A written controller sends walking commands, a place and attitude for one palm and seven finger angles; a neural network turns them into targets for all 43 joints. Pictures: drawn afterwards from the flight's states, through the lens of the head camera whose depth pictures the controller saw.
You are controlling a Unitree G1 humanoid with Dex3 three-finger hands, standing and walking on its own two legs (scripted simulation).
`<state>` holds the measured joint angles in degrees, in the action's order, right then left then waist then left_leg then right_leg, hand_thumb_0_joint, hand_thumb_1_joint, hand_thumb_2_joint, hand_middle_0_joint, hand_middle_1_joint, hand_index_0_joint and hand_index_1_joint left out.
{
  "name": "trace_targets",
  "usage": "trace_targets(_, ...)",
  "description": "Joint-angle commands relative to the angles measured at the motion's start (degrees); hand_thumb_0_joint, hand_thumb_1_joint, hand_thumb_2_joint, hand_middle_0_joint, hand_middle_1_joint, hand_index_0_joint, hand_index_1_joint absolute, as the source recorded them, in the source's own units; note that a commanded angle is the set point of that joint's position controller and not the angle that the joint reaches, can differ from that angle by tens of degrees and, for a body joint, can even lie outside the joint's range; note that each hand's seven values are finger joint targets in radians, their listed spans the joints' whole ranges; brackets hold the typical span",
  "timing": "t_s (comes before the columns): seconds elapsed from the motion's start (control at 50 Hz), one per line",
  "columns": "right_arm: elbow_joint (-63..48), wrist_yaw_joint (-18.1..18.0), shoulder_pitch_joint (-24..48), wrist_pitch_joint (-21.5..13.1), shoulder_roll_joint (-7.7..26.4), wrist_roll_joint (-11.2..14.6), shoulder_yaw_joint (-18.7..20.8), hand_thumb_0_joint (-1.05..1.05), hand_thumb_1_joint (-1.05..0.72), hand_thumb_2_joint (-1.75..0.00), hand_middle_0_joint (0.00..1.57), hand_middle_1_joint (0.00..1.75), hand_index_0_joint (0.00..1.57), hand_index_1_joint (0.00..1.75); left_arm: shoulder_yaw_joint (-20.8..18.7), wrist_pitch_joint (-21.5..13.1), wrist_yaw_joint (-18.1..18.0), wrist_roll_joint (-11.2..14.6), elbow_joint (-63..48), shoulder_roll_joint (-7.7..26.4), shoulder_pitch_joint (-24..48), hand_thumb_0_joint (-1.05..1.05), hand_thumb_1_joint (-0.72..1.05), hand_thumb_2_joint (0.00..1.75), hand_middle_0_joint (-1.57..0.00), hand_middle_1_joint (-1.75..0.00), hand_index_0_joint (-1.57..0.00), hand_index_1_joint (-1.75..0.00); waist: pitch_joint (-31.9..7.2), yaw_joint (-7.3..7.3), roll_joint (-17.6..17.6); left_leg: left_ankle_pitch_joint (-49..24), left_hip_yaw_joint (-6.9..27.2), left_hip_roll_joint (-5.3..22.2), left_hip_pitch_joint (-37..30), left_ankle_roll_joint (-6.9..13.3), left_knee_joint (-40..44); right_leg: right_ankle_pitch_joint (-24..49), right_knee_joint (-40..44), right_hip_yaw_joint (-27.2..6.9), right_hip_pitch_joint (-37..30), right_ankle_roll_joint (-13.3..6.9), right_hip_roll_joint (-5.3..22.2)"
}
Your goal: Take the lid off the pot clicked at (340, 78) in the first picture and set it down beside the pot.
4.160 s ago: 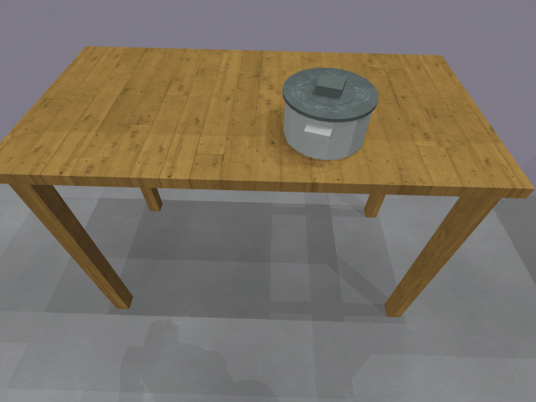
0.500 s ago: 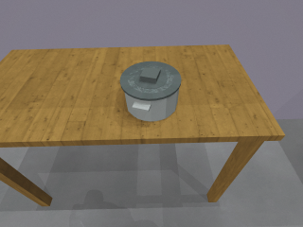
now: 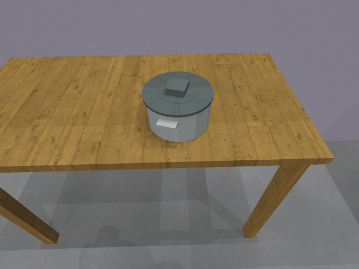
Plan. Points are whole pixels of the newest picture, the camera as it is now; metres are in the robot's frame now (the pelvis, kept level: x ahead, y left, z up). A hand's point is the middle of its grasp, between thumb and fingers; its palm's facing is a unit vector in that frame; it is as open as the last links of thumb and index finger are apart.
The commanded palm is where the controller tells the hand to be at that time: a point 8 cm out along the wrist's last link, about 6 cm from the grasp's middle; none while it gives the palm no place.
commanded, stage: shuffle to correct the standing spot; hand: left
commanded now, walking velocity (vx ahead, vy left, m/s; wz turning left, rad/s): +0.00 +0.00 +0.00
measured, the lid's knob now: (177, 86) +0.55 +0.04 +0.12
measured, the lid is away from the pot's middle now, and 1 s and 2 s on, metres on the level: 0.00 0.00 0.00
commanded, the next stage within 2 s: come to a stop and stand still in 1.38 s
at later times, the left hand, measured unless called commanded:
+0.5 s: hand out of the picture -0.01 +0.13 -0.17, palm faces +0.08 -0.98 -0.19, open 7.4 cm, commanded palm none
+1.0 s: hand out of the picture +0.16 +0.11 -0.18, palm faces +0.10 -0.96 -0.25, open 7.4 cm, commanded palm none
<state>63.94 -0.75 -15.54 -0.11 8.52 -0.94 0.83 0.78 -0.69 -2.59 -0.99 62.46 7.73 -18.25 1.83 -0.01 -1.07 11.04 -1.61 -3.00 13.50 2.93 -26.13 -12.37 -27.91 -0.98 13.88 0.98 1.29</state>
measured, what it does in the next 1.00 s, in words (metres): walks ahead: right foot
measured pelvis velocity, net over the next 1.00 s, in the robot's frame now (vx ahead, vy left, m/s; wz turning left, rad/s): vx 0.11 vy -0.10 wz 0.07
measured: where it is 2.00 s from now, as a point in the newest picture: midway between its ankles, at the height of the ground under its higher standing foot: outside the picture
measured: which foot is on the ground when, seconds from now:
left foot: down 0.00-1.00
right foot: down 0.00-0.80, up 0.82-0.98, down 1.00-1.00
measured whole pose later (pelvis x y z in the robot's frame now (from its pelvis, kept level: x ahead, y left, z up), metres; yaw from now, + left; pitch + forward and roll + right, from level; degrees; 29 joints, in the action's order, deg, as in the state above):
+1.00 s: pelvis +0.11 -0.10 -0.02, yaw +4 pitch +1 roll +0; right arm 61.1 -1.6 -15.7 0.1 8.2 -2.1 3.3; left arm -3.5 0.5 -0.4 -1.0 53.8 12.1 -12.9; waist 3.8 -0.5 0.0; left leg 23.3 0.5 5.7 12.2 -4.6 -34.7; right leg -16.0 -35.9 1.7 19.7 -0.3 1.8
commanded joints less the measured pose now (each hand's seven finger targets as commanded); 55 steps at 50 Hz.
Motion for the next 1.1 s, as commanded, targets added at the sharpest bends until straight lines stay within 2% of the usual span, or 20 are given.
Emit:
trace_targets(0.0, -2.2, -0.1, -2.3, -1.0, 4.3, 0.3, 0.9, 0.00, -0.90, -0.90, 0.20, 0.30, 0.20, 0.30, -1.3, -0.8, -0.2, 0.1, -1.9, 6.4, -3.9, 0.00, 0.90, 0.90, -0.20, -0.30, -0.20, -0.30, 3.0, 0.12, 1.7, 7.6, 8.7, 7.1, 0.9, -0.5, 6.9, -4.6, 6.5, -4.9, 4.5, -3.3, 4.3)
trace_targets(0.16, -2.7, -0.1, -2.8, -0.6, 4.8, -0.2, 1.7, 0.00, -0.90, -0.90, 0.20, 0.30, 0.20, 0.30, -1.6, -0.3, 0.3, -0.2, -2.1, 5.6, -5.1, 0.00, 0.90, 0.90, -0.20, -0.30, -0.20, -0.30, 3.4, 0.01, -1.8, 19.7, 14.1, 9.1, 5.3, 1.0, 10.3, -11.2, 3.9, -0.5, 3.9, -2.4, 2.5)
trace_targets(0.26, -2.9, -0.2, -3.6, -0.7, 4.6, -0.2, 2.2, 0.00, -0.90, -0.90, 0.20, 0.30, 0.20, 0.30, -1.7, -0.4, 0.3, -0.2, -1.9, 4.8, -6.5, 0.00, 0.90, 0.90, -0.20, -0.30, -0.20, -0.30, 3.8, 0.11, -1.3, 18.3, 15.4, 9.6, 6.1, 1.7, 10.1, -8.1, 3.1, 1.1, 2.6, -2.6, 2.5)
trace_targets(0.54, -2.0, -1.5, -3.9, -1.2, 3.9, 0.1, 2.5, 0.00, -0.90, -0.90, 0.20, 0.30, 0.20, 0.30, -3.4, -0.1, 0.8, 0.0, -2.1, 5.6, -8.8, 0.00, 0.90, 0.90, -0.20, -0.30, -0.20, -0.30, 0.6, 0.17, 2.1, -3.5, 7.1, 8.3, 3.1, 0.8, -3.8, 5.2, 3.4, -3.0, -2.1, -5.6, 4.1)
trace_targets(0.62, -2.4, -1.8, -2.6, -0.7, 2.2, 0.3, 2.6, 0.00, -0.90, -0.90, 0.20, 0.30, 0.20, 0.30, -4.2, 0.4, 0.7, -0.2, -2.5, 7.1, -9.5, 0.00, 0.90, 0.90, -0.20, -0.30, -0.20, -0.30, 0.3, 0.57, 7.7, 2.7, 1.3, 4.9, 6.8, -1.1, -14.2, 12.6, 5.2, -8.3, -5.3, -10.7, 8.6)
trace_targets(0.68, -3.1, -1.8, -0.1, -0.4, 1.8, 0.1, 2.6, 0.00, -0.90, -0.90, 0.20, 0.30, 0.20, 0.30, -4.3, 0.8, 0.5, -0.8, -3.7, 7.3, -7.3, 0.00, 0.90, 0.90, -0.20, -0.30, -0.20, -0.30, 3.1, 0.20, 5.8, 11.0, -0.7, 5.0, 6.4, -1.7, -11.4, 18.6, 3.0, -8.3, -3.1, -12.5, 9.9)
trace_targets(0.72, -2.2, -1.7, -2.4, -0.8, 2.3, -0.1, 2.6, 0.00, -0.90, -0.90, 0.20, 0.30, 0.20, 0.30, -4.3, 0.8, 0.7, -0.3, -4.5, 7.1, -5.7, 0.00, 0.90, 0.90, -0.20, -0.30, -0.20, -0.30, 1.2, -1.12, 2.4, -1.4, 1.9, 7.8, -3.5, -0.4, -2.1, 18.6, -2.5, -4.0, 1.5, -8.7, 6.0)
trace_targets(0.74, -1.3, -2.3, -5.5, -1.0, 5.8, -0.4, 3.4, 0.00, -0.90, -0.90, 0.20, 0.30, 0.20, 0.30, -4.4, 0.8, 1.0, -0.1, -5.7, 6.2, -4.7, 0.00, 0.90, 0.90, -0.20, -0.30, -0.20, -0.30, 0.2, -2.60, -5.7, -14.2, 9.8, 14.4, -10.8, 2.8, 0.4, 16.2, -9.9, 1.1, 7.7, -4.4, 1.4)
trace_targets(0.76, 0.0, -2.7, -10.0, -0.9, 9.1, -0.8, 4.4, 0.00, -0.90, -0.90, 0.20, 0.30, 0.20, 0.30, -4.6, 0.6, 0.9, -0.1, -6.9, 5.9, -2.7, 0.00, 0.90, 0.90, -0.20, -0.30, -0.20, -0.30, -1.7, -3.99, -15.5, -27.7, 20.2, 22.6, -15.8, 7.7, 1.7, 1.5, -19.6, 5.6, 13.7, -1.0, -1.3)
trace_targets(0.78, 0.5, -2.7, -12.0, -0.6, 9.2, -1.0, 4.6, 0.00, -0.90, -0.90, 0.20, 0.30, 0.20, 0.30, -4.6, 0.7, 0.7, -0.1, -8.0, 6.5, 1.0, 0.00, 0.90, 0.90, -0.20, -0.30, -0.20, -0.30, 0.5, -5.09, -14.8, -37.0, 24.1, 27.3, -15.7, 10.9, 4.0, -21.0, -28.6, 2.3, 20.1, -1.3, -1.8)
trace_targets(0.8, -0.4, -2.7, -11.0, -0.6, 9.2, -1.2, 4.5, 0.00, -0.90, -0.90, 0.20, 0.30, 0.20, 0.30, -4.9, 1.4, 0.7, -0.1, -8.9, 6.9, 2.6, 0.00, 0.90, 0.90, -0.20, -0.30, -0.20, -0.30, 2.0, -3.95, -7.7, -35.6, 21.9, 27.3, -12.2, 10.2, 4.0, -22.3, -32.4, -2.0, 20.5, -2.5, -0.7)
trace_targets(0.82, -1.8, -2.6, -8.0, -1.0, 9.5, -1.3, 4.8, 0.00, -0.90, -0.90, 0.20, 0.30, 0.20, 0.30, -5.0, 1.4, 1.0, 0.1, -9.8, 6.6, 3.3, 0.00, 0.90, 0.90, -0.20, -0.30, -0.20, -0.30, 2.1, -2.46, -4.4, -31.0, 20.7, 27.0, -11.6, 9.1, 3.8, -20.9, -31.2, -3.3, 21.2, -2.8, 0.5)
trace_targets(0.9, -5.3, -1.9, 0.5, -1.0, 10.6, -1.3, 4.7, 0.00, -0.90, -0.90, 0.20, 0.30, 0.20, 0.30, -5.0, 1.4, 2.6, 0.3, -10.1, 5.6, 0.1, 0.00, 0.90, 0.90, -0.20, -0.30, -0.20, -0.30, -0.4, 1.39, -10.6, -18.8, 9.1, 19.3, -2.4, 2.0, 2.2, -9.8, -10.0, 3.1, 5.9, -1.7, 1.1)
trace_targets(0.92, -5.7, -1.6, 0.8, -0.6, 10.6, -1.2, 4.8, 0.00, -0.90, -0.90, 0.20, 0.30, 0.20, 0.30, -5.0, 1.4, 2.7, 0.4, -9.1, 6.1, -2.4, 0.00, 0.90, 0.90, -0.20, -0.30, -0.20, -0.30, -0.5, 2.25, -7.1, -14.5, 7.4, 16.9, 0.4, 0.2, -0.4, -2.4, -3.1, 5.9, 0.1, -1.5, -0.9)
trace_targets(0.94, -5.7, -1.4, -0.6, -0.3, 10.4, -0.9, 5.0, 0.00, -0.90, -0.90, 0.20, 0.30, 0.20, 0.30, -5.4, 1.1, 2.4, 0.1, -8.3, 8.4, -4.7, 0.00, 0.90, 0.90, -0.20, -0.30, -0.20, -0.30, -1.4, 2.65, -1.5, -11.3, 4.7, 13.6, 5.1, -1.5, -6.8, 4.1, 1.3, 4.2, -6.6, -2.1, 0.3)
trace_targets(0.96, -6.5, -1.1, -1.4, -0.1, 7.6, -0.4, 4.7, 0.00, -0.90, -0.90, 0.20, 0.30, 0.20, 0.30, -6.2, 0.9, 1.7, -0.5, -8.0, 12.2, -6.2, 0.00, 0.90, 0.90, -0.20, -0.30, -0.20, -0.30, -1.7, 2.95, 11.7, -2.1, -2.3, 6.8, 12.7, -3.9, -17.6, 21.6, 1.6, -5.8, -11.9, -6.3, 8.3)
trace_targets(0.98, -7.6, -1.2, -0.8, 0.5, 5.2, 0.1, 4.3, 0.00, -0.90, -0.90, 0.20, 0.30, 0.20, 0.30, -6.2, 0.9, 1.5, -0.8, -8.0, 14.3, -7.5, 0.00, 0.90, 0.90, -0.20, -0.30, -0.20, -0.30, -4.9, 3.17, 17.7, 23.6, -3.5, 3.5, 14.8, -4.8, -27.5, 34.0, 4.0, -11.4, -13.6, -12.5, 15.9)
trace_targets(1.0, -8.1, -1.5, 1.8, 0.9, 5.2, 0.3, 4.3, 0.00, -0.90, -0.90, 0.20, 0.30, 0.20, 0.30, -6.0, 1.2, 1.0, -1.2, -8.8, 14.1, -6.5, 0.00, 0.90, 0.90, -0.20, -0.30, -0.20, -0.30, -4.6, 3.81, 15.6, 27.6, -1.0, 4.1, 14.5, -4.3, -33.1, 35.8, 2.8, -12.1, -10.3, -15.0, 15.2)
trace_targets(1.02, -8.1, -1.6, 1.5, 1.2, 5.0, 0.4, 4.3, 0.00, -0.90, -0.90, 0.20, 0.30, 0.20, 0.30, -5.9, 1.4, 0.5, -1.0, -9.5, 13.6, -4.2, 0.00, 0.90, 0.90, -0.20, -0.30, -0.20, -0.30, -5.2, 2.88, 14.5, 27.2, -0.2, 4.5, 15.3, -4.2, -35.4, 36.9, 1.6, -11.9, -10.8, -16.5, 15.0)
trace_targets(1.08, -7.9, -1.2, 2.0, 1.5, 3.8, 0.7, 3.7, 0.00, -0.90, -0.90, 0.20, 0.30, 0.20, 0.30, -5.3, 1.7, -0.6, -1.4, -11.1, 12.3, 1.4, 0.00, 0.90, 0.90, -0.20, -0.30, -0.20, -0.30, -3.0, 0.34, 9.0, 24.1, -0.8, 4.8, 11.2, -3.9, -29.0, 40.9, 0.1, -7.5, -5.1, -15.4, 13.7)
